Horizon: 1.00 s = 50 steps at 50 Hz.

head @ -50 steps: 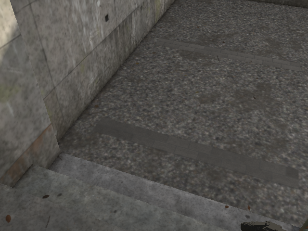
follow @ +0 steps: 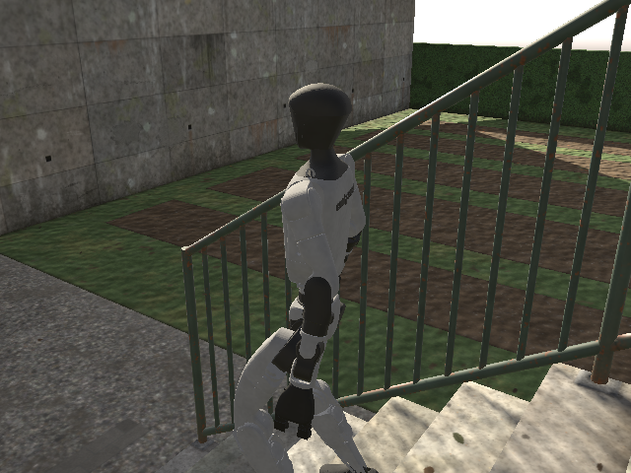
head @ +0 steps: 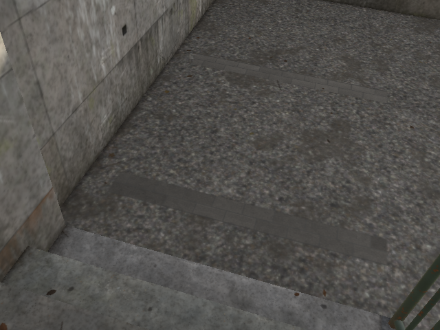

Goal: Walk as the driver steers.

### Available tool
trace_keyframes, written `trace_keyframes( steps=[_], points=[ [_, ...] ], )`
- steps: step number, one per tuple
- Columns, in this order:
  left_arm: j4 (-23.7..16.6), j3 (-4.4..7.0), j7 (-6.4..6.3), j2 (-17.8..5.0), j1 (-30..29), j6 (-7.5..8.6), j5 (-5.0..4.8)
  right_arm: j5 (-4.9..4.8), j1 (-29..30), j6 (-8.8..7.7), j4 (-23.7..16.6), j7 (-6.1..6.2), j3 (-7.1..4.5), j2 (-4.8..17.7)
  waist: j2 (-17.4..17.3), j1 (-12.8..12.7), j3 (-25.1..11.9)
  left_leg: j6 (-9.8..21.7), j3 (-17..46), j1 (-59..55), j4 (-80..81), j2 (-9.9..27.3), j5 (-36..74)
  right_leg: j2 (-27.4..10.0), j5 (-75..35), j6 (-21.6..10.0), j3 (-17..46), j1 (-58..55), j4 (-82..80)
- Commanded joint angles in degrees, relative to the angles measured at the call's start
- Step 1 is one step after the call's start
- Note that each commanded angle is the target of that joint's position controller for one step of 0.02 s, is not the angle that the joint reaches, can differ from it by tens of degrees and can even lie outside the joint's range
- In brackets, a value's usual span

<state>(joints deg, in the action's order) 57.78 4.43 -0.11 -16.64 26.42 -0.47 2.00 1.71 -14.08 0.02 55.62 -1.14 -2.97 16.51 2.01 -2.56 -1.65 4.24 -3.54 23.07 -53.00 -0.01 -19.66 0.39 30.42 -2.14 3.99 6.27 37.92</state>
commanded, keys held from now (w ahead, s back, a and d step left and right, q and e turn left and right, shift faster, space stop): w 0.92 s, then w+e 0.08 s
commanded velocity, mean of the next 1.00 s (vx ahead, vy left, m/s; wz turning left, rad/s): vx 0.47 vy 0.00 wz -0.01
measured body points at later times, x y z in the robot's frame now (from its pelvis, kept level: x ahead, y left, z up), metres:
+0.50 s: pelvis +0.20 +0.06 -0.16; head +0.21 +0.07 +0.29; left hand +0.29 +0.28 -0.31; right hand +0.09 -0.17 -0.31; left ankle +0.07 +0.14 -0.63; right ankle +0.21 +0.02 -0.90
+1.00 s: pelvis +0.48 +0.17 -0.35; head +0.48 +0.20 +0.10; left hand +0.38 +0.41 -0.51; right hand +0.61 -0.07 -0.47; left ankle +0.55 +0.25 -1.08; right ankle +0.30 +0.02 -0.81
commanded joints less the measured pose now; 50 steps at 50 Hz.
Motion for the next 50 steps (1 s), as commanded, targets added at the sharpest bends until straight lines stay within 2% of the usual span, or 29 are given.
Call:
trace_keyframes(
  steps=[1,2,3,4,5,7,8,11,15,18,20,21,22,23,25,26,27,28,29,31,32,35,37,43,46,47,48,49,50],
  points=[
    [-6.0,0.91,-0.31,-6.5,-16.0,2.2,-0.13,1.09,-27.4,-0.39,7.6,-0.48,-2.43,5.3,-4.0,18.9,5.2,1.0,-1.2,-30.6,8.2,-1.6,-3.2,-3.6,-15.5,-5.7,1.8,35.6,17.9],
    [-7.3,0.33,-1.04,-2.9,-17.7,2.7,0.21,1.19,-33.0,-1.39,9.1,-0.33,-2.62,8.2,-19.4,20.3,8.5,3.6,17.7,-27.6,20.0,8.1,-4.0,6.1,5.9,-4.5,0.6,43.6,44.3],
    [-7.8,-0.74,-2.3,0.0,-12.9,3.26,-0.05,-1.44,-31.8,-2.29,8.7,0.16,-1.05,7.4,-16.4,13.3,10.1,2.8,32.4,-22.9,25.5,15.8,12.0,9.0,3.9,-5.8,9.5,48.8,44.2],
    [-7.7,-0.68,-1.98,-1.3,-11.1,2.58,-0.44,-0.49,-26.6,-3.06,8.0,0.73,-1.7,10.6,-13.1,8.6,10.6,7.3,42.7,-15.7,33.3,21.0,-11.3,5.4,3.5,-5.2,8.3,50.0,40.5],
    [-6.3,0.06,-1.76,-4.5,-13.2,2.1,-0.41,0.58,-19.0,-3.94,5.4,1.36,-1.18,9.1,-5.9,6.5,14.2,9.4,44.0,-8.6,32.0,19.8,-17.6,3.3,-1.1,-3.9,8.5,48.1,38.8],
    [-4.1,0.16,-1.2,-4.0,-10.9,1.0,0.73,1.63,-13.5,-5.05,3.7,1.52,-0.62,8.0,-6.5,2.2,12.0,8.0,35.1,-1.2,24.0,16.6,-2.5,2.2,-10.4,-3.2,7.4,41.9,37.5],
    [-3.2,0.34,-0.37,-3.8,-11.2,0.94,0.73,1.4,-10.7,-5.94,4.3,1.59,0.33,3.9,-1.1,0.4,10.9,4.9,26.2,3.2,16.3,11.5,-5.7,1.3,-26.4,-3.1,10.1,38.0,30.5],
    [-3.8,-2.1,1.79,1.3,-12.8,0.37,0.51,-0.32,-6.7,-6.82,2.7,2.21,0.73,3.2,-4.5,-3.0,7.3,2.8,12.5,22.1,15.0,4.0,-11.3,6.9,-50.9,-0.7,-3.7,15.6,19.2],
    [-6.6,-3.61,1.88,1.5,-21.4,0.36,-0.33,-0.96,-14.9,-5.2,5.1,2.95,1.08,1.0,-7.1,3.5,10.2,2.9,11.2,14.5,8.6,2.7,-5.6,6.5,-49.5,0.0,-9.4,13.0,6.6],
    [-8.0,-4.75,1.48,3.1,-24.6,1.61,-1.48,1.24,-21.9,-2.75,8.1,4.2,1.15,-0.6,-6.3,10.0,11.6,4.0,11.3,-1.6,-2.4,1.8,6.8,4.1,-43.6,-0.2,-9.1,16.7,-10.7],
    [-3.9,-4.24,1.12,1.8,-13.7,2.49,-1.11,1.45,-23.5,-0.8,9.8,5.37,1.17,-1.0,-6.4,7.3,9.4,5.9,11.7,-6.0,-17.1,2.0,19.7,-0.3,-44.4,-3.1,-5.4,9.1,-23.8],
    [0.6,-2.94,1.08,-1.0,-1.1,2.14,-0.92,0.9,-21.2,-0.42,10.2,4.92,0.96,-0.2,-3.6,0.7,6.1,5.4,9.1,-2.2,-32.5,1.4,28.6,-2.4,-47.0,-5.9,-4.7,-2.0,-29.6],
    [2.8,-1.97,1.35,-2.4,7.8,2.0,-2.03,0.15,-17.7,-0.49,8.9,3.2,0.21,-0.4,5.2,-4.3,0.5,3.4,2.6,13.7,-59.3,-6.1,-7.7,-9.0,-56.4,-10.5,2.3,-19.3,-27.5],
    [1.9,-2.6,2.44,-3.9,9.9,2.49,-1.93,-1.45,-20.4,-1.17,5.2,3.37,0.19,-0.9,3.6,-0.2,-8.5,3.7,5.2,31.2,-68.2,-4.4,-30.4,-18.8,-76.2,-12.1,9.7,-36.2,0.3],
    [2.8,-0.35,1.08,-7.0,10.1,1.98,-1.76,-0.73,-16.5,-2.17,2.7,3.66,0.0,2.6,3.7,-2.7,-7.0,3.5,11.0,50.7,-65.7,-2.2,-23.4,-26.5,-32.1,-24.5,22.4,-34.7,-7.7],
    [2.3,-1.64,-0.36,-1.9,5.3,2.76,-0.8,0.53,-8.7,-2.05,1.1,4.16,-0.61,3.6,-1.5,-1.4,-0.8,1.8,13.9,54.6,-58.6,-0.7,-15.6,-26.0,-18.4,-23.1,23.7,-25.5,-12.3],
    [2.0,-3.37,-0.4,1.5,1.3,3.65,-0.35,1.09,-6.6,-1.51,1.7,3.51,-1.02,3.5,-6.1,1.8,5.2,0.2,13.5,51.4,-46.9,-0.1,-6.2,-19.6,-15.3,-18.9,18.3,-13.4,-12.4],
    [1.8,-4.02,-0.12,2.6,0.0,4.48,0.71,1.14,-7.0,-1.28,3.0,3.17,-1.01,1.3,-4.5,3.8,9.4,-0.8,14.2,43.1,-38.5,0.8,-1.3,-18.4,-24.2,-17.3,17.6,1.3,-11.2],
    [0.2,-4.76,-0.8,2.8,-4.6,5.23,-0.38,0.57,-1.9,-1.06,0.2,1.96,-0.32,-0.3,-7.9,7.6,14.0,-3.3,10.9,29.6,-16.9,2.1,10.6,-13.0,-25.6,-13.3,9.1,19.0,-16.0],
    [0.9,-3.59,-0.97,-0.9,-3.5,5.53,-1.08,2.44,-5.9,0.6,3.3,1.22,0.37,-4.6,2.3,7.9,9.0,-3.3,4.0,9.8,-11.7,2.5,19.1,-9.4,-40.4,-12.5,7.0,27.4,-15.2],
    [0.7,-2.54,-0.74,-3.7,-2.5,5.66,-1.12,1.91,-12.2,0.86,5.9,0.78,0.15,-4.5,4.9,9.3,4.0,-2.0,4.2,5.7,-18.2,2.2,28.2,-10.2,-39.7,-11.9,7.4,25.8,-11.8],
    [3.1,-3.71,-1.59,1.9,5.2,6.3,-1.43,1.29,7.3,-1.35,0.2,0.91,-0.99,-0.1,2.3,0.7,10.8,-1.0,8.1,31.4,-0.4,4.7,37.9,-7.5,-17.8,-11.3,12.1,5.0,-4.6],
    [2.0,-3.87,-1.78,1.6,1.6,6.15,-0.98,1.16,9.6,-2.64,-0.9,-0.27,-0.03,-1.9,-1.2,1.3,8.8,-1.3,5.0,15.0,11.5,4.0,53.4,-5.6,-6.5,-9.7,8.0,15.9,-1.5],
    [3.3,-3.29,-1.96,0.5,5.5,3.89,0.93,-1.47,12.1,-2.6,-5.2,-0.24,0.63,-0.5,2.6,-4.8,13.2,-1.2,3.7,0.9,31.5,5.2,43.8,-6.4,-20.2,-7.9,5.5,9.4,12.4],
    [5.0,-2.42,-2.75,-2.4,6.2,2.55,0.97,-0.4,-14.3,-2.98,3.1,0.52,-1.78,4.4,-2.8,7.6,2.5,-0.7,-0.3,-24.4,39.8,4.1,42.0,-2.5,-33.7,-8.2,1.6,9.8,48.2],
    [5.5,-1.85,-2.49,0.3,8.8,2.45,0.24,-0.38,-19.1,-2.67,4.4,0.16,-2.57,7.5,-12.1,7.2,-0.9,2.5,7.7,-38.6,30.8,11.5,56.1,5.7,12.9,-6.7,-0.6,26.4,73.6],
    [4.7,-2.18,-3.26,2.4,19.8,2.71,-2.97,-0.28,-20.2,-2.45,3.5,-0.64,-1.32,7.0,-14.9,1.4,-11.5,2.0,11.8,-55.0,5.6,21.1,77.3,3.5,24.8,-5.6,1.9,41.1,81.4],
    [1.0,-2.61,-3.49,0.1,13.6,2.92,-3.46,-2.24,-21.3,-1.97,3.3,-1.08,-2.66,8.9,-17.2,5.2,-15.8,7.4,19.9,-55.7,14.1,26.1,43.1,0.3,17.2,-5.3,0.4,51.5,77.2],
    [-0.8,-2.68,-3.14,0.2,3.2,2.14,-1.47,-2.08,-19.8,-1.69,3.2,-0.44,-3.19,8.9,-16.2,8.1,-8.7,12.2,25.9,-40.8,27.0,26.4,8.8,-0.4,8.0,-4.7,-2.1,55.1,77.7]
  ],
)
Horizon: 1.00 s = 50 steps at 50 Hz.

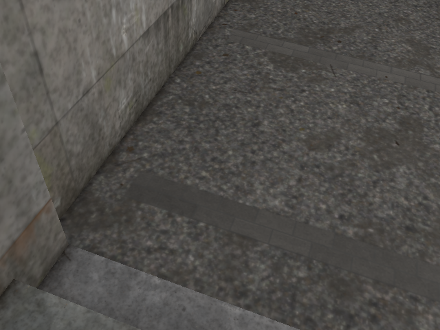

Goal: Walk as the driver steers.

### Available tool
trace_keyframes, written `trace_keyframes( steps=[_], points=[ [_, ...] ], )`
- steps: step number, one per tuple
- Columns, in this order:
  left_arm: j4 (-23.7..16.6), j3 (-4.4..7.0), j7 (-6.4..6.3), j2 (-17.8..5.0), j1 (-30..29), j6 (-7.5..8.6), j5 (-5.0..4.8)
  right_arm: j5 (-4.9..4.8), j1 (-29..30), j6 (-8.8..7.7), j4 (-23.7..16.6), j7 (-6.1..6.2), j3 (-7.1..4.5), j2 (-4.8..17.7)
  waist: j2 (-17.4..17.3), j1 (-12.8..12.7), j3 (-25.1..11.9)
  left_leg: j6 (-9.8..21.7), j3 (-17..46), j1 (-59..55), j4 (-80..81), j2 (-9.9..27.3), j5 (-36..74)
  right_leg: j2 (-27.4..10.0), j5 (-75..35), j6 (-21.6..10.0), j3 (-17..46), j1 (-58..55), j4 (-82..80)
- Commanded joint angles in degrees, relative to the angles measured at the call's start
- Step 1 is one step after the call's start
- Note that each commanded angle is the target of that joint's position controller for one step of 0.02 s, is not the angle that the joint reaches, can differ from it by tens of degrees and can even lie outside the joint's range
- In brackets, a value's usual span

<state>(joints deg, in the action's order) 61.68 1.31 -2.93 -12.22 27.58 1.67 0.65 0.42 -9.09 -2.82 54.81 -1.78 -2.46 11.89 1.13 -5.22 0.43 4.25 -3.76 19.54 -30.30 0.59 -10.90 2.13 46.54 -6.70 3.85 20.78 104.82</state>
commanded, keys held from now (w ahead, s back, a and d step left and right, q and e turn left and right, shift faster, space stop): w+e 1.00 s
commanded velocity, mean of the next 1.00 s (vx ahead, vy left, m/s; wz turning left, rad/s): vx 0.50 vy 0.00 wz -0.50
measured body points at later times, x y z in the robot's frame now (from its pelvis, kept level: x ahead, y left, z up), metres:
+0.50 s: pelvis +0.24 +0.01 -0.14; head +0.25 +0.00 +0.31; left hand +0.45 +0.19 -0.26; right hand +0.08 -0.18 -0.29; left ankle +0.08 +0.08 -0.72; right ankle +0.36 -0.07 -0.86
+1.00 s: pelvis +0.50 -0.02 -0.27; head +0.47 -0.02 +0.18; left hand +0.60 +0.21 -0.41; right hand +0.52 -0.31 -0.38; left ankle +0.68 +0.05 -0.99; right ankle +0.34 -0.06 -0.92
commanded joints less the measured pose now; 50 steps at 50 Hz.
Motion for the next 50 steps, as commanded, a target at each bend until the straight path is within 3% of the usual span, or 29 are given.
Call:
trace_keyframes(
  steps=[1,2,4,6,8,9,14,16,20,22,23,24,25,26,27,28,29,30,31,33,34,35,37,39,42,45,47,49,50],
  points=[
    [-5.4,1.34,0.31,-6.1,-2.6,-0.75,1.26,-0.04,-19.4,1.02,2.0,0.43,-2.07,8.0,-7.5,9.0,-3.9,10.8,24.2,-22.9,10.6,22.9,-13.0,-3.9,-15.8,0.1,-1.1,35.3,5.6],
    [-5.4,1.9,1.03,-6.2,-2.6,-1.43,1.51,1.72,-16.4,0.11,1.4,0.58,-1.02,6.5,-7.5,5.9,1.4,9.5,21.4,-10.9,9.8,21.2,-11.5,-5.2,-24.4,0.6,1.2,30.5,-7.3],
    [-3.9,1.75,1.84,-2.5,-3.6,-2.8,1.75,1.44,-14.8,-1.3,2.3,1.3,0.13,3.5,-4.6,2.5,9.1,4.3,13.6,5.9,8.1,16.2,-0.9,-5.5,-36.5,2.5,3.5,24.0,-21.3],
    [-3.7,2.02,2.9,-1.0,-3.3,-3.53,3.14,0.23,-17.0,-2.35,3.4,1.91,-0.29,5.6,-6.5,2.0,6.7,3.5,12.1,7.0,6.2,16.1,11.9,-3.9,-42.8,4.0,2.7,21.1,-29.6],
    [-2.4,2.36,2.43,-1.3,-0.3,-4.08,2.61,0.27,-18.3,-2.47,3.1,2.31,-0.78,8.0,-8.6,0.1,1.3,3.8,11.3,3.0,1.8,16.3,21.6,-3.0,-47.9,2.9,2.3,19.9,-28.5],
    [-3.9,3.01,2.88,-2.3,-3.7,-3.6,2.32,-0.73,-16.6,-2.96,4.0,2.59,0.16,3.5,-5.8,-1.0,2.6,1.0,7.8,0.9,-0.6,12.6,9.3,-4.4,-58.4,1.9,5.5,23.3,-37.1],
    [-8.9,2.52,3.61,-1.1,-17.8,-2.38,2.14,0.43,-21.2,-3.01,5.1,3.8,1.38,2.2,-3.7,4.4,6.0,0.3,5.8,1.5,-6.1,12.5,-6.0,-1.2,-75.6,1.7,1.4,22.0,-53.0],
    [-9.1,2.22,3.88,-0.6,-18.8,-1.97,2.39,1.01,-23.4,-2.77,5.8,4.27,1.29,3.3,-2.6,5.6,7.8,-0.2,3.7,1.5,-10.6,12.8,-3.4,-0.6,-77.2,1.2,-0.5,19.9,-55.8],
    [-13.4,0.89,4.64,0.0,-30.4,-1.03,0.8,2.04,-27.3,-1.44,6.8,4.87,0.78,3.7,-4.4,12.1,13.0,0.4,2.0,-4.8,-16.5,12.5,5.3,-1.4,-70.2,1.1,-7.1,18.3,-69.4],
    [-14.0,0.56,4.88,-0.8,-30.0,-1.0,-0.27,2.0,-26.5,-0.14,6.6,5.58,0.27,4.8,-5.0,12.4,13.2,1.1,0.6,-6.1,-21.8,13.3,12.8,-2.6,-65.1,0.4,-9.5,12.6,-77.0],
    [-13.0,0.92,4.67,-1.6,-24.8,-0.95,-0.66,2.37,-25.1,0.46,6.4,6.11,-0.17,6.4,-6.5,9.5,10.2,2.6,2.2,-6.5,-27.2,15.9,15.2,-4.6,-61.1,-1.1,-7.9,7.4,-79.7],
    [-10.4,1.46,4.32,-2.9,-21.7,-1.1,0.24,2.2,-27.9,0.92,7.4,5.87,0.49,4.6,0.5,10.1,7.4,1.8,-1.8,-9.9,-34.3,13.9,26.3,-1.0,-61.7,-1.7,-13.2,3.2,-80.3],
    [-8.3,1.75,4.17,-2.9,-15.4,-1.0,0.55,2.27,-29.0,1.39,7.1,5.61,0.88,5.1,-1.7,7.8,4.4,2.4,-1.3,-8.9,-43.8,12.9,30.7,0.6,-57.9,-2.7,-14.1,-5.2,-81.9],
    [-4.5,2.87,4.31,-5.5,-4.4,-1.28,0.75,2.43,-23.7,1.6,6.6,5.97,0.31,5.9,-1.8,0.2,1.0,2.6,-1.5,-0.2,-60.3,10.4,19.6,-2.5,-57.5,-5.5,-8.7,-19.4,-87.0],
    [-2.9,4.59,4.33,-10.3,1.8,-1.8,0.88,2.73,-19.6,1.13,5.0,5.18,0.0,4.3,9.6,-4.0,-1.6,1.4,-8.4,15.9,-89.9,0.1,-27.2,-8.0,-74.9,-10.5,-3.9,-33.5,-80.4],
    [-4.4,4.15,4.31,-12.1,2.1,-2.18,-0.25,0.29,-20.8,0.86,-0.8,4.88,0.17,2.9,10.2,0.4,-12.1,-0.2,-2.1,39.7,-99.5,0.3,-43.0,-18.2,-91.8,-15.6,9.1,-53.5,-58.2],
    [-5.7,4.49,3.95,-13.3,3.4,-2.76,-2.21,-0.37,-14.5,0.28,-5.1,4.75,0.02,6.2,4.5,-4.4,-18.9,-1.6,0.8,49.2,-98.1,1.4,-39.7,-23.7,-80.7,-20.6,19.1,-57.9,-66.8],
    [-5.5,4.48,2.65,-14.0,2.6,-3.34,-0.63,0.6,-11.6,-0.42,-7.5,4.65,0.86,5.4,5.4,-3.4,-13.3,-1.9,5.0,54.9,-86.8,2.0,-31.2,-27.8,-41.4,-21.5,27.2,-47.6,-80.7],
    [-6.8,2.79,2.64,-7.4,-3.9,-3.38,-0.64,2.57,-9.0,0.44,-5.6,4.56,-0.65,9.0,-3.8,0.5,-4.8,-2.2,4.8,50.0,-79.0,3.7,-27.6,-22.3,-26.5,-17.0,23.9,-32.6,-84.0],
    [-7.0,0.48,2.64,-3.8,-8.1,-1.23,0.98,3.13,-13.4,1.61,-3.6,3.53,-0.49,6.1,-2.7,7.3,2.7,-4.5,7.8,39.8,-60.8,6.5,-8.8,-17.4,-27.2,-13.8,21.3,-9.1,-80.7],
    [-9.0,-0.12,1.97,-3.8,-13.2,-0.09,-0.21,2.56,-7.4,2.43,-6.7,3.09,0.07,4.6,-4.5,9.6,7.5,-7.3,6.2,28.8,-42.9,5.8,2.5,-12.1,-28.8,-11.2,14.9,8.2,-84.5],
    [-8.1,0.66,1.59,-6.4,-12.0,0.47,-0.23,3.89,-9.3,3.2,-4.9,2.61,0.34,1.9,-1.9,9.6,4.8,-8.1,3.7,20.3,-41.6,4.4,5.2,-9.5,-35.1,-11.4,14.4,13.1,-82.9],
    [-7.1,1.97,1.68,-9.3,-8.5,1.15,-0.08,3.22,-18.9,3.62,-0.6,2.03,-0.1,2.6,4.1,11.5,-1.9,-7.1,3.8,14.5,-45.5,4.5,14.1,-9.0,-51.8,-11.4,13.8,9.9,-78.8],
    [-5.5,1.15,1.42,-5.4,-4.3,1.69,-1.08,2.01,-6.1,2.86,-5.4,2.12,-2.01,7.2,2.4,7.6,2.7,-6.2,8.9,27.1,-32.9,6.0,24.3,-7.4,-34.2,-10.9,18.5,1.7,-75.4],
    [-6.6,0.87,0.88,-4.4,-2.9,1.49,-0.27,3.0,2.0,2.3,-8.4,0.81,-1.8,5.8,1.5,4.3,3.6,-6.3,9.3,24.0,-20.8,3.8,34.3,-6.0,-15.4,-11.3,22.5,3.4,-70.0],
    [-8.9,1.08,0.77,-5.3,-2.8,1.47,0.36,3.28,4.8,1.72,-9.9,-0.08,-1.25,4.6,1.9,3.1,2.7,-5.9,9.3,17.9,-15.0,1.2,35.1,-4.1,-16.5,-10.5,22.8,5.3,-62.8],
    [-10.4,1.02,0.76,-6.0,-2.9,1.02,1.42,2.58,6.4,1.43,-11.5,-0.31,-0.84,4.0,4.7,1.6,4.1,-6.2,8.3,11.7,-8.5,-0.6,28.7,-2.1,-20.0,-9.4,21.6,7.4,-60.0],
    [-10.8,1.3,-0.07,-6.2,-2.1,0.26,2.27,-0.14,5.8,0.56,-11.9,-0.43,-0.78,3.6,6.8,0.3,5.5,-5.3,10.7,5.0,2.3,0.9,27.3,-1.7,-23.8,-8.0,21.9,5.7,-55.9],
    [-11.2,1.41,-0.33,-6.9,-3.0,-0.15,2.78,-0.36,1.7,0.35,-10.5,-0.27,-1.11,3.7,6.7,1.5,3.9,-5.1,9.0,-1.5,-1.3,-0.2,28.7,-2.1,-25.4,-7.6,22.5,7.6,-52.1]
  ],
)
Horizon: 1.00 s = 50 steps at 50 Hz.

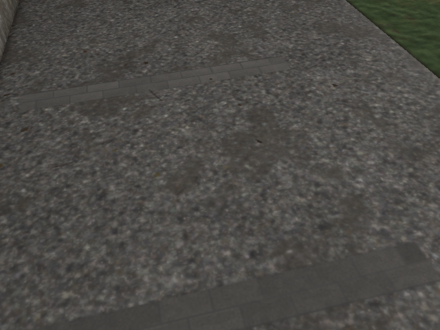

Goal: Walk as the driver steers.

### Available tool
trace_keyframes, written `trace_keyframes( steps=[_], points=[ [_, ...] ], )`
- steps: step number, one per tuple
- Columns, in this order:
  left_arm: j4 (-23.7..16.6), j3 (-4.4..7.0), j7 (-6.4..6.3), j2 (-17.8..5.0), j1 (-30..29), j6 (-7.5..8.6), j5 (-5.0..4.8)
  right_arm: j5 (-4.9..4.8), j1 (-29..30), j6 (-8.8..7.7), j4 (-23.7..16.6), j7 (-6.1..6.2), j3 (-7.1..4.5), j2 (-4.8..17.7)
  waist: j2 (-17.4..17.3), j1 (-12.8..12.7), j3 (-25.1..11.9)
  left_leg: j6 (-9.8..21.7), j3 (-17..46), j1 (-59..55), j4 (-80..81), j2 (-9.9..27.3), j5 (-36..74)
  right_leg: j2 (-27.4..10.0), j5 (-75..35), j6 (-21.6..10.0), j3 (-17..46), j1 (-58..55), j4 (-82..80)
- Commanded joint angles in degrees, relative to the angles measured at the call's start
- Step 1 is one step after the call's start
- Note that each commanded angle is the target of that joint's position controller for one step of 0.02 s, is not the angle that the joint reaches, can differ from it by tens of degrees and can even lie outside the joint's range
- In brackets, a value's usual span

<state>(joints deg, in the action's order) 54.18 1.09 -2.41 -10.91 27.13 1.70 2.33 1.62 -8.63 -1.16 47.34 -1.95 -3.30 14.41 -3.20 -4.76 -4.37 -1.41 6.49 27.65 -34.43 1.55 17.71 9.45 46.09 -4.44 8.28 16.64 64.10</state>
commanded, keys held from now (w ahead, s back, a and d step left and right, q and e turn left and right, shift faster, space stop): w+e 0.44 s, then q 0.56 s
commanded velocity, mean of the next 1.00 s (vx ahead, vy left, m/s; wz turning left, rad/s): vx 0.33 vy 0.00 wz -0.18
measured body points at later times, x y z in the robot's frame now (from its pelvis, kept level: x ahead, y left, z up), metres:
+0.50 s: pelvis +0.23 +0.05 -0.15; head +0.25 +0.05 +0.30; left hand +0.48 +0.22 -0.27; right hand +0.04 -0.12 -0.28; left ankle +0.09 +0.14 -0.83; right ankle +0.40 -0.12 -0.79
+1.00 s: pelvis +0.44 +0.00 -0.28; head +0.47 -0.02 +0.16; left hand +0.49 +0.25 -0.42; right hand +0.54 -0.26 -0.42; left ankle +0.57 +0.11 -0.95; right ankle +0.46 -0.08 -1.02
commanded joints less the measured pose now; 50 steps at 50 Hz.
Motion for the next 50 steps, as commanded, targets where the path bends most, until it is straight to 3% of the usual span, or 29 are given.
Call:
trace_keyframes(
  steps=[1,3,4,5,6,7,8,9,10,13,14,16,18,20,22,25,28,31,32,33,34,35,36,37,39,40,42,45,50],
  points=[
    [-3.3,1.59,-1.02,-8.1,-3.1,-0.79,1.16,-2.06,-6.4,-1.35,-0.1,0.45,-0.58,2.0,10.1,4.1,8.7,1.0,-1.3,-14.7,8.8,0.1,-0.8,-8.0,-27.7,-9.2,16.3,10.7,-4.5],
    [-1.4,2.0,-1.58,-6.7,1.4,-1.32,1.34,-1.29,-17.6,-1.55,4.2,1.81,-2.05,5.2,-1.0,7.3,9.8,2.9,1.6,-26.3,28.3,5.2,0.0,-2.9,-23.0,-7.9,9.4,12.5,21.3],
    [-0.4,2.01,-0.42,-4.1,2.4,-1.04,0.83,-1.28,-24.4,-1.35,6.1,1.49,-2.21,5.8,-5.7,9.0,4.2,3.2,2.5,-38.9,15.6,8.9,10.8,2.2,1.1,-6.4,3.3,24.0,42.8],
    [-3.4,1.45,0.4,-0.3,7.0,-0.43,-2.62,0.22,-25.8,-1.44,6.3,0.65,-1.08,6.7,-10.5,2.9,-1.1,-0.6,3.7,-52.0,-10.4,14.6,33.2,-0.3,6.6,-5.0,-0.1,42.1,59.3],
    [-3.7,0.71,0.19,-1.0,7.7,-0.31,-3.83,-0.93,-27.5,-1.57,6.1,-0.07,-1.39,7.1,-10.7,4.4,-6.1,-1.5,7.5,-54.4,-10.3,18.8,28.1,-3.9,0.0,-4.9,-2.8,50.0,64.0],
    [-5.5,1.43,0.05,-4.5,-0.1,-0.08,-2.3,-0.75,-26.8,-2.74,5.1,0.26,-2.65,9.9,-11.6,7.5,-4.7,6.0,16.2,-47.9,2.1,22.9,-7.5,-5.7,-11.0,-4.2,-5.6,55.2,60.4],
    [-6.1,2.31,0.72,-6.9,-10.6,-1.14,0.08,-1.17,-21.0,-2.53,3.8,0.96,-1.27,4.0,-3.7,8.6,3.7,3.9,15.2,-35.8,10.3,17.3,-29.5,-7.3,-18.8,-3.5,-5.4,56.1,56.3],
    [-7.7,2.63,1.32,-7.5,-12.9,-1.82,0.16,-0.63,-21.1,-3.07,4.5,1.27,-0.53,5.1,-10.0,7.6,7.2,6.9,20.4,-25.9,9.7,20.5,-23.9,-9.1,-21.8,-2.2,-2.9,52.9,52.9],
    [-7.6,2.12,1.51,-5.1,-16.1,-2.22,0.38,-0.25,-21.3,-3.66,6.8,1.62,0.37,2.2,-4.6,6.0,12.2,5.7,16.5,-21.5,5.5,18.7,-11.9,-9.8,-27.0,-1.7,0.3,55.4,49.9],
    [-7.9,1.29,3.24,-2.7,-18.8,-2.01,-0.26,0.26,-14.9,-4.92,5.0,2.3,2.05,1.7,0.5,0.7,14.3,2.9,2.6,1.8,11.4,11.3,-14.2,-8.2,-44.8,1.5,-2.9,35.3,14.1],
    [-7.2,1.53,3.64,-2.4,-18.1,-1.73,0.19,-0.07,-12.9,-5.0,4.8,2.4,1.75,3.1,-3.0,0.4,12.7,4.6,-0.1,3.7,12.0,10.4,-8.4,-7.7,-50.4,1.6,-5.0,27.6,6.8],
    [-1.9,2.57,4.19,-2.7,-10.7,-2.88,0.61,-0.47,-17.5,-4.81,7.1,2.64,0.29,7.1,-7.7,0.2,5.5,6.7,0.5,-8.1,7.4,12.7,-2.8,-8.3,-59.9,-0.1,-5.4,26.5,12.3],
    [-4.0,3.3,4.17,-4.2,-19.9,-2.92,0.81,-0.71,-23.2,-4.35,9.1,3.16,1.0,1.9,-2.9,3.8,9.9,6.0,0.6,-23.5,3.5,11.2,-11.2,-10.0,-59.6,-1.9,-0.7,42.7,6.8],
    [-5.2,3.03,4.23,-3.1,-26.9,-1.82,1.53,0.86,-31.4,-4.0,11.5,3.66,1.32,0.8,-0.9,8.3,12.8,6.3,2.7,-35.1,2.0,12.9,-11.3,-9.8,-54.9,-2.8,0.2,53.4,4.2],
    [-7.2,2.76,4.16,-2.8,-35.2,-0.43,0.79,2.4,-34.2,-4.43,11.8,3.65,1.19,0.8,0.0,11.9,14.6,6.0,0.7,-35.8,1.6,10.8,-17.7,-8.6,-55.6,-2.4,-4.8,53.7,-3.5],
    [-6.8,1.12,5.48,0.4,-38.0,1.47,-0.34,2.32,-33.1,-5.09,13.1,4.07,2.31,-1.4,3.1,11.5,16.3,7.4,-3.7,-20.6,1.0,6.9,-21.4,-7.2,-69.8,-1.6,-7.9,32.9,-21.2],
    [-3.5,-0.17,6.19,0.5,-32.6,1.46,-1.25,0.1,-28.4,-4.92,13.6,3.04,2.42,-0.7,3.7,10.0,15.4,7.8,-6.0,-10.3,-3.2,4.7,-23.0,-8.1,-79.3,-0.9,-13.1,8.7,-31.7],
    [0.5,-0.24,4.42,-3.1,-25.7,1.67,-1.2,2.21,-32.4,-2.15,15.9,4.0,2.56,-0.9,1.8,10.2,12.8,8.5,-3.1,-25.5,-19.2,3.4,-12.2,-11.6,-75.8,0.0,-11.1,6.4,-46.5],
    [2.7,0.73,3.78,-6.1,-19.1,1.78,-0.85,1.89,-32.0,-1.58,16.8,4.2,2.1,0.0,1.5,7.0,11.5,9.4,-1.6,-22.6,-29.3,3.9,-12.5,-14.0,-77.0,0.0,-8.4,-1.8,-52.1],
    [5.6,1.21,3.34,-6.8,-10.4,1.97,-0.03,0.14,-30.6,-1.71,16.8,3.64,1.77,0.7,4.8,2.0,7.5,8.1,-5.2,-19.4,-39.5,0.7,-12.6,-12.7,-85.5,1.4,-13.2,-13.7,-58.5],
    [8.3,1.64,3.78,-9.2,-5.8,2.42,1.3,-0.97,-33.4,-0.7,17.8,3.53,1.85,-1.6,10.2,2.7,4.6,7.4,-9.1,-2.9,-56.0,-5.2,-61.2,-20.2,-105.8,-0.6,-7.4,-32.1,-52.6],
    [7.8,2.11,3.89,-11.9,1.5,2.49,0.4,-4.84,-41.3,0.24,17.6,5.41,1.78,-4.1,11.3,3.5,-11.4,4.9,-6.1,14.9,-76.9,-7.6,-81.3,-35.4,-140.5,-7.3,1.3,-57.8,-21.2],
    [5.8,1.36,3.98,-8.7,1.6,2.16,-1.74,-5.5,-36.2,-0.28,15.5,5.93,1.85,-0.3,7.4,-0.4,-17.1,5.5,-2.6,23.2,-73.7,-4.5,-74.2,-37.8,-128.8,-11.0,5.1,-59.2,-23.0],
    [4.9,0.97,3.07,-7.0,-1.9,1.73,-2.64,-4.33,-31.2,0.0,14.4,5.5,1.43,0.6,4.4,0.5,-14.3,5.1,-3.6,23.8,-68.7,-1.7,-69.0,-35.8,-107.6,-11.7,3.7,-50.3,-28.6],
    [0.4,1.04,0.53,-6.8,-10.3,2.14,-1.81,0.08,-24.9,1.71,11.6,3.51,1.54,-0.7,5.4,4.2,-10.5,4.6,-5.1,21.7,-66.9,0.1,-54.0,-36.4,-69.8,-15.9,7.5,-29.2,-37.8],
    [-0.8,0.58,-0.46,-5.5,-13.3,2.06,-2.49,2.0,-20.4,2.46,10.2,2.65,1.21,-1.5,1.1,5.8,-3.8,3.0,-5.2,13.6,-56.0,1.5,-42.6,-33.5,-61.8,-14.1,2.4,-11.4,-45.7],
    [-0.8,0.74,-0.86,-5.6,-12.5,2.29,-1.11,1.77,-16.2,3.28,7.3,2.07,1.1,-3.9,4.6,7.7,1.7,0.9,-5.2,7.1,-47.4,0.6,-35.0,-30.6,-67.9,-13.9,-2.2,2.8,-46.2],
    [-1.8,0.42,-1.02,-4.6,-11.8,2.49,-1.36,0.45,-14.1,2.62,4.6,1.98,1.17,-4.4,8.6,9.8,-0.1,1.1,-4.5,5.3,-33.8,1.4,-27.6,-27.3,-72.2,-10.6,-7.8,3.5,-43.2],
    [-4.4,1.83,0.5,-7.7,-11.3,1.36,-1.9,-0.01,-3.5,3.34,-1.2,0.39,1.53,-2.7,11.5,7.5,1.7,2.7,-8.3,-2.6,-16.8,0.1,-21.7,-26.4,-53.5,-6.4,-12.7,6.5,-44.2]
  ],
)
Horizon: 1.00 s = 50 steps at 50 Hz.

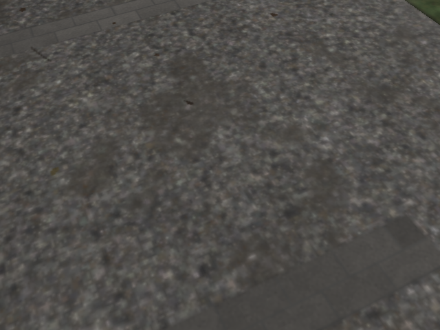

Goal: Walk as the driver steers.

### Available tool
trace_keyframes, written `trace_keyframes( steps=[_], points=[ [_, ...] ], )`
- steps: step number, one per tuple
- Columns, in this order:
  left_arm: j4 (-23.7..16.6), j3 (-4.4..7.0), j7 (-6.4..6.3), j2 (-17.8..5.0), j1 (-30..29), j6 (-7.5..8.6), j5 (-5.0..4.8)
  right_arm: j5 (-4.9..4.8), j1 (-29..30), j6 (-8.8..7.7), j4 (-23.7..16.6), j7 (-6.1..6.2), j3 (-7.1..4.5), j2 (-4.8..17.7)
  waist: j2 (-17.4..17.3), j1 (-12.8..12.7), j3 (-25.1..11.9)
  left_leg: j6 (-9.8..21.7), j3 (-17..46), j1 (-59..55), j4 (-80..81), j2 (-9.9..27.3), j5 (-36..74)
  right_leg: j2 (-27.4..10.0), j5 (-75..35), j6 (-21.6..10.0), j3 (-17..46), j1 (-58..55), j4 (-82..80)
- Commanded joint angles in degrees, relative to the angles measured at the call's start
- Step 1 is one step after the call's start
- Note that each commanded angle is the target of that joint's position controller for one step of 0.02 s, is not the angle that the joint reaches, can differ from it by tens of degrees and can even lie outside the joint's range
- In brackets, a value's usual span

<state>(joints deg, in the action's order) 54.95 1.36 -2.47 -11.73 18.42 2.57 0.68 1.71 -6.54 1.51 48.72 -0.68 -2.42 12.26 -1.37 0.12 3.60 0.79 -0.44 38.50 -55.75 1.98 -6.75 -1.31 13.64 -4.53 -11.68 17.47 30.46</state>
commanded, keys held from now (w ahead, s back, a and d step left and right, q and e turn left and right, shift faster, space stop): q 0.60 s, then w+q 0.18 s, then w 0.22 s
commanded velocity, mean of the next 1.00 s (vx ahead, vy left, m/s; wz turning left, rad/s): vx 0.12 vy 0.00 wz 0.52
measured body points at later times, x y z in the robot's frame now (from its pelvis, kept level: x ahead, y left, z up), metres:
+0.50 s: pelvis +0.04 +0.03 +0.00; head +0.07 +0.06 +0.45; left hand +0.12 +0.31 -0.12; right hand +0.20 -0.21 -0.11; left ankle +0.06 +0.12 -0.73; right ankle +0.13 -0.09 -0.68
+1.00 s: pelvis +0.12 +0.04 +0.01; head +0.14 +0.04 +0.46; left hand -0.03 +0.28 -0.11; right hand +0.38 -0.09 -0.11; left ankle +0.11 +0.22 -0.68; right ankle +0.11 -0.08 -0.73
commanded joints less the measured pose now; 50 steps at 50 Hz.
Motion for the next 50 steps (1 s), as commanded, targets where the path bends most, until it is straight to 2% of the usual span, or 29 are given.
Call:
trace_keyframes(
  steps=[1,4,6,7,8,9,10,11,12,13,15,18,21,23,26,28,30,31,32,33,34,35,36,37,38,40,42,46,50],
  points=[
    [-5.3,2.0,0.82,-7.7,-1.5,-0.02,-0.18,-0.02,-3.3,1.0,-4.0,-1.21,0.45,0.5,9.0,1.6,-5.6,0.6,-2.1,-13.7,5.9,-0.7,0.1,-16.4,-16.2,-5.8,7.6,5.1,-10.5],
    [-6.7,3.35,0.61,-10.2,0.0,-2.04,0.82,-0.12,-0.2,1.11,-7.6,-1.99,-0.05,2.3,7.2,-0.5,-5.2,1.9,-3.3,-14.4,11.2,-1.3,-11.9,-19.1,-4.3,-4.8,9.8,1.8,-7.7],
    [-6.8,3.93,0.46,-10.6,2.1,-3.07,1.37,-0.5,-1.4,-0.09,-8.6,-1.69,-0.23,3.0,2.8,-0.6,-5.1,2.6,-2.9,-21.2,21.8,-1.8,-12.1,-17.9,-0.6,-1.8,8.0,2.4,-1.7],
    [-6.5,3.83,0.89,-8.7,4.7,-3.38,2.18,-0.48,-4.6,-1.22,-8.1,-1.12,-0.84,5.4,-4.8,-0.5,-6.5,3.3,3.5,-27.3,29.3,1.7,-6.6,-14.0,3.8,1.4,3.6,4.8,9.5],
    [-11.5,2.56,1.83,-4.1,4.7,-3.14,1.02,-0.13,-5.9,-1.51,-10.2,-0.62,-2.47,13.9,-20.4,-1.2,-8.6,10.5,29.6,-36.8,32.3,19.7,16.9,-3.7,23.8,6.2,-1.7,21.6,27.6],
    [-14.1,2.73,1.87,-6.5,-6.2,-3.87,1.35,-1.19,-14.1,-0.74,-8.6,0.13,-3.26,14.8,-10.9,6.1,-9.1,17.0,33.4,-37.0,34.5,20.9,23.9,0.8,25.5,6.3,8.0,28.4,33.6],
    [-15.5,2.53,1.81,-5.7,-8.9,-4.2,0.62,-0.4,-14.6,-0.32,-7.9,1.02,-3.06,14.6,-7.6,4.9,-7.6,17.8,30.0,-36.8,33.7,18.8,23.7,0.2,22.0,6.0,11.5,30.5,37.3],
    [-15.1,2.23,1.57,-4.8,-8.1,-4.29,0.37,-0.25,-10.5,0.35,-8.6,1.59,-2.77,13.0,-6.2,2.1,-6.3,16.3,25.0,-34.4,32.7,15.7,22.9,-0.3,16.9,5.5,12.6,30.5,38.3],
    [-14.5,2.25,1.27,-5.1,-6.8,-4.49,0.63,-0.6,-6.6,0.88,-9.8,1.89,-2.53,11.8,-5.5,0.1,-6.2,14.4,21.3,-32.5,32.7,12.5,22.2,-0.4,12.6,5.2,13.0,29.3,38.7],
    [-13.8,2.36,1.14,-5.7,-4.9,-4.96,1.38,-0.98,-4.0,1.1,-11.0,1.96,-2.21,10.4,-5.5,-1.1,-7.0,13.4,18.4,-29.6,33.0,10.2,22.5,-0.1,9.2,5.3,12.5,26.4,39.3],
    [-13.9,2.5,1.38,-6.0,-4.1,-5.72,1.78,-1.19,-3.8,0.96,-11.7,1.41,-2.16,9.6,-3.2,-1.6,-8.9,12.4,17.2,-27.4,33.2,8.0,20.5,1.0,6.4,5.4,12.2,23.4,40.1],
    [-15.7,1.9,1.73,-4.6,-6.8,-5.87,1.44,-0.86,-6.7,0.66,-11.4,1.27,-2.89,10.9,-2.7,-0.2,-8.7,12.3,18.7,-27.3,33.9,7.2,13.2,1.3,4.2,5.9,12.7,23.5,34.6],
    [-17.8,1.65,1.89,-4.8,-10.4,-5.58,1.11,-1.11,-8.6,0.95,-11.6,1.34,-3.44,11.8,-4.6,1.3,-8.8,11.9,22.3,-26.2,35.0,6.4,-1.7,1.3,1.5,6.5,14.4,21.2,27.4],
    [-18.9,1.5,2.0,-4.8,-12.8,-5.31,1.07,-0.77,-9.0,1.15,-12.2,1.05,-3.62,11.9,-5.7,2.2,-7.5,11.8,24.7,-24.5,35.5,6.0,-8.8,2.1,2.4,6.5,14.6,19.4,22.8],
    [-20.2,1.41,1.79,-5.0,-14.2,-4.6,0.5,-0.11,-10.1,1.22,-12.6,0.41,-3.94,12.7,-7.0,3.0,-6.8,11.8,28.1,-21.9,35.3,5.8,-9.9,3.9,6.0,5.7,14.4,13.6,16.9],
    [-20.4,1.43,1.6,-5.3,-12.6,-4.0,-0.27,0.14,-9.5,1.21,-13.1,-0.1,-3.94,12.9,-8.4,2.2,-6.7,11.4,30.2,-20.3,35.1,5.0,-7.0,5.3,8.6,4.9,14.2,7.6,11.8],
    [-19.2,1.55,1.08,-5.3,-7.2,-3.3,-0.65,-0.34,-7.7,1.11,-13.5,-0.27,-3.79,12.4,-7.9,-1.2,-6.3,8.7,31.3,-16.4,33.7,2.8,-7.6,5.5,5.5,3.9,13.9,-3.0,-0.1],
    [-18.0,1.89,0.59,-6.2,-3.2,-2.86,-0.17,-0.6,-7.9,0.84,-13.6,-0.09,-3.47,10.9,-5.2,-2.5,-7.6,6.3,30.0,-10.6,32.0,0.4,-18.4,3.3,4.2,3.6,14.5,-12.1,-5.3],
    [-17.7,2.95,0.23,-10.8,0.8,-2.5,0.46,-1.31,-9.8,0.52,-14.0,0.18,-2.76,7.0,5.1,-3.2,-9.3,3.0,22.9,-1.0,21.0,-5.0,-30.9,-9.0,17.0,1.9,26.2,-22.0,-10.9],
    [-18.8,4.1,0.34,-16.9,1.9,-2.74,1.55,-1.75,-7.6,-0.09,-16.7,0.3,-2.65,5.9,18.7,-5.0,-8.9,1.9,8.0,11.8,5.4,-15.5,-32.4,-23.0,35.0,-3.3,47.8,-23.8,-19.0],
    [-17.4,3.8,0.12,-14.9,1.3,-2.98,1.69,1.38,-2.0,-0.51,-16.6,0.27,-4.1,11.8,9.5,-5.3,-2.2,1.5,10.3,14.2,-1.3,-9.8,-23.8,-21.1,36.1,-4.8,46.8,-16.4,-19.4],
    [-17.6,2.98,0.24,-12.5,-1.8,-2.71,1.53,1.44,-3.0,-0.56,-15.8,-0.58,-4.37,11.1,8.0,-2.4,0.7,1.6,11.7,12.6,-3.2,-8.9,-18.5,-17.9,32.4,-3.7,41.6,-12.4,-18.6],
    [-17.9,2.74,0.7,-11.0,-4.8,-2.43,1.36,1.15,-7.0,-0.52,-13.7,-1.49,-4.19,10.5,8.5,0.3,0.7,1.0,10.6,9.2,-6.8,-8.2,-14.1,-14.4,26.5,-2.3,35.0,-9.6,-18.9],
    [-18.1,2.68,1.05,-10.1,-6.8,-2.16,1.3,1.05,-9.9,-0.11,-12.0,-2.4,-4.21,9.9,10.9,1.6,-0.5,0.6,8.7,7.0,-11.1,-7.9,-10.9,-11.9,22.1,-1.7,30.2,-8.4,-19.1],
    [-18.4,2.44,1.47,-8.8,-7.2,-1.81,1.23,0.95,-11.5,0.02,-11.1,-2.95,-4.08,9.6,11.0,2.1,-1.1,0.2,7.4,6.0,-14.5,-7.2,-8.9,-10.6,19.4,-2.0,26.9,-7.0,-19.3],
    [-17.4,2.56,2.54,-8.1,-4.7,-1.08,0.89,0.68,-9.5,-0.1,-11.4,-3.53,-3.52,8.4,9.3,1.1,-1.2,-0.3,7.5,7.3,-17.3,-6.2,-5.9,-10.5,17.1,-3.0,24.4,-6.7,-19.5],
    [-15.4,2.94,3.06,-8.6,-0.5,-0.41,0.78,0.62,-6.7,-0.42,-11.7,-3.6,-3.16,7.5,7.7,-0.4,0.5,-0.6,8.9,9.3,-14.6,-5.7,-3.0,-11.2,15.1,-4.2,23.5,-8.1,-20.2],
    [-12.0,3.66,2.95,-10.5,4.8,1.01,0.83,0.5,-2.0,-1.19,-11.3,-3.49,-2.55,6.9,7.3,-2.7,0.8,-1.3,9.9,8.2,-2.3,-5.1,0.6,-12.2,8.4,-5.3,21.0,-13.0,-20.0],
    [-9.5,3.93,2.99,-11.5,7.1,1.74,0.66,0.26,5.9,-1.9,-12.6,-4.45,-1.04,5.3,8.8,-4.5,2.3,-0.9,2.8,-0.8,13.9,-2.4,-1.0,-12.3,0.8,-5.0,15.9,-10.7,-19.7]
  ],
)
